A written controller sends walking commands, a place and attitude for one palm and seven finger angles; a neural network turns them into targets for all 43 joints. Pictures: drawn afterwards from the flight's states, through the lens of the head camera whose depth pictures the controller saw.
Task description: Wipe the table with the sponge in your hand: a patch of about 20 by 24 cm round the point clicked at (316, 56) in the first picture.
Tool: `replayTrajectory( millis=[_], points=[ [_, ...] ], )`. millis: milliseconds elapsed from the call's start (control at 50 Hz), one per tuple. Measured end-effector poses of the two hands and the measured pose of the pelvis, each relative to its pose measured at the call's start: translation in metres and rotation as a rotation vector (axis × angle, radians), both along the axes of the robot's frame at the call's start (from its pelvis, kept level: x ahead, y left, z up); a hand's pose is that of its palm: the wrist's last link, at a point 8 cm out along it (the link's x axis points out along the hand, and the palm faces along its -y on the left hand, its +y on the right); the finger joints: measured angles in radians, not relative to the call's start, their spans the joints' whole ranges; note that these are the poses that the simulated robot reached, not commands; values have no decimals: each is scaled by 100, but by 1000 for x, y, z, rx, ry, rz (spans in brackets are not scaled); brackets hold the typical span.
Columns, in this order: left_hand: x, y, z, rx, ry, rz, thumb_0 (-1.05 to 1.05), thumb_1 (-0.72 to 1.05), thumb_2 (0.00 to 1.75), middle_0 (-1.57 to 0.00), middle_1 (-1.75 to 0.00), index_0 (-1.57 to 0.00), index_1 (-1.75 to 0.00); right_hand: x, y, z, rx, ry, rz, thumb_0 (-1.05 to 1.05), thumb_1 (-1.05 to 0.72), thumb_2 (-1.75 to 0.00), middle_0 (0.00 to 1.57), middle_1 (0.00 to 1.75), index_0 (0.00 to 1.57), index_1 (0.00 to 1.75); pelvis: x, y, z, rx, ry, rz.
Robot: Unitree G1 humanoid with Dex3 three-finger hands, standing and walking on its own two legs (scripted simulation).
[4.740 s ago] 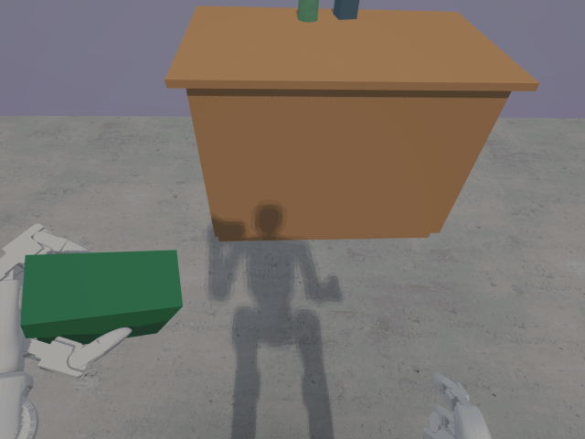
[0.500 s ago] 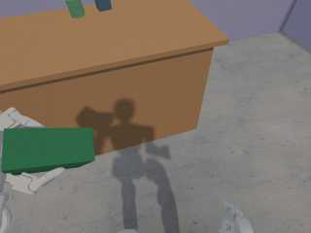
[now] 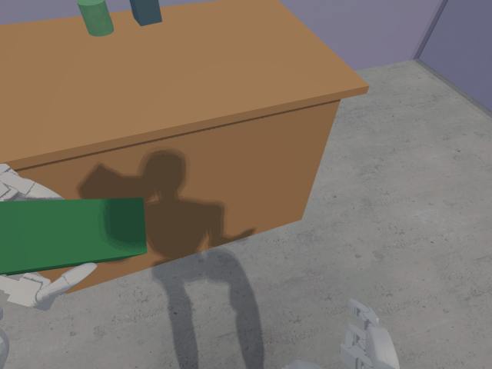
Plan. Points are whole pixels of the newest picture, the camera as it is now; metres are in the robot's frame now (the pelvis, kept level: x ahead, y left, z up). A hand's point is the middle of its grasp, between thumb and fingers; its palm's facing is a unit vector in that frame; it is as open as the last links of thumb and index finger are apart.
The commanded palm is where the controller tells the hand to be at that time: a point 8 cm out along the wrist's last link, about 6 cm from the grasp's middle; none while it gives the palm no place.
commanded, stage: take the last steps up to it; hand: left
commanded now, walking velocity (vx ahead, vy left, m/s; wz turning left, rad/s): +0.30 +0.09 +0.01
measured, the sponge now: (92, 236) +0.24 +0.19 +0.17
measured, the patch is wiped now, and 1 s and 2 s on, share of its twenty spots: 0.00 0.00 0.00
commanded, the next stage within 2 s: come to a stop and stand still in 1.14 s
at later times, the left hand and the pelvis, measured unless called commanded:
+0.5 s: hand (59, 172) +0.31 +0.25 +0.19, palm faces +0.39 -0.81 -0.44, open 10.1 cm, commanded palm +0.26 +0.31 +0.18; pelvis +0.10 +0.03 -0.01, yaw +0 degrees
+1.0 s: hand (96, 136) +0.39 +0.24 +0.17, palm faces +0.39 -0.80 -0.45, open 10.1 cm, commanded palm +0.33 +0.29 +0.18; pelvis +0.17 +0.01 +0.01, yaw +1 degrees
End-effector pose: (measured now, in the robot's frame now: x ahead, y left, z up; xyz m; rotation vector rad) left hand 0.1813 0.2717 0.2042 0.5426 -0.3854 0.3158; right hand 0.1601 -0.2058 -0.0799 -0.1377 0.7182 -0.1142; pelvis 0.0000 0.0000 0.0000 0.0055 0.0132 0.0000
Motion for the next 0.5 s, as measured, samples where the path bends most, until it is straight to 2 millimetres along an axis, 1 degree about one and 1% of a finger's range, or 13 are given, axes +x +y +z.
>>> replayTrajectory(
  millis=[40,80,140,180,260,360,440,500],
  points=[
    [3,-7,2,16,23,-8,-1,-49,99,-75,-134,-75,-134,3,7,-6,26,15,14,1,-91,-90,20,30,20,30,8,-2,1,1,1,1],
    [7,-11,3,44,46,4,-1,-49,99,-75,-134,-75,-134,7,9,-15,46,35,24,1,-90,-90,20,30,20,30,16,-5,-2,6,-3,2],
    [14,-12,-1,71,64,46,-1,-49,99,-75,-134,-75,-134,15,3,-33,53,76,37,1,-90,-90,20,30,20,30,28,-11,-9,4,-13,11],
    [22,-8,-6,33,75,76,-1,-49,99,-75,-134,-75,-134,19,-5,-37,41,118,46,1,-90,-90,20,30,20,30,35,-11,-7,13,-20,13],
    [39,-3,-12,-32,98,106,-1,-49,99,-75,-134,-75,-134,30,-25,-27,-14,154,34,1,-90,-90,20,30,20,30,49,-9,3,28,-20,19],
    [60,-4,-9,-28,102,51,-1,-49,99,-75,-134,-75,-134,51,-43,-4,-96,130,3,1,-91,-90,20,30,20,30,67,-2,10,42,-11,23],
    [75,7,-3,-7,53,9,-1,-49,99,-75,-134,-75,-134,73,-44,9,-156,85,-22,1,-91,-90,20,30,20,30,85,13,5,32,-20,13],
    [90,23,-3,15,-27,-7,-1,-49,99,-75,-134,-75,-134,92,-35,8,-176,29,-56,1,-91,-90,20,30,20,30,100,26,-8,20,-34,-2]
  ],
)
